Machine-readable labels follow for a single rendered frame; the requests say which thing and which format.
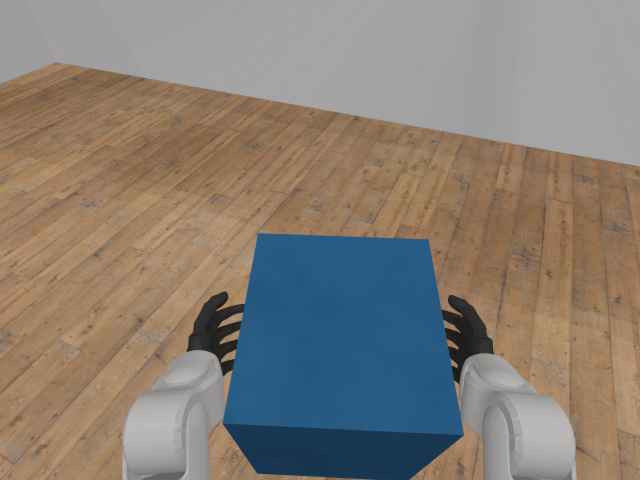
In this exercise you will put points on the robot left hand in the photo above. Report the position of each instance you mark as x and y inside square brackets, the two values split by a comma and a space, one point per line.
[207, 337]

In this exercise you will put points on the robot right forearm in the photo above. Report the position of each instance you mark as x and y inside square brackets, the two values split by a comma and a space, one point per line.
[526, 436]

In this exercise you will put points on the robot right hand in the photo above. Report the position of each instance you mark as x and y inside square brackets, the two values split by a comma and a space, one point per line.
[473, 338]

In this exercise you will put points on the robot left forearm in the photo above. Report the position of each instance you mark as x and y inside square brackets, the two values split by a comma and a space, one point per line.
[166, 432]

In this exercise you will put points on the carton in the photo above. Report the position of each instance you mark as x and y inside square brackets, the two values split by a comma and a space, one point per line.
[342, 367]

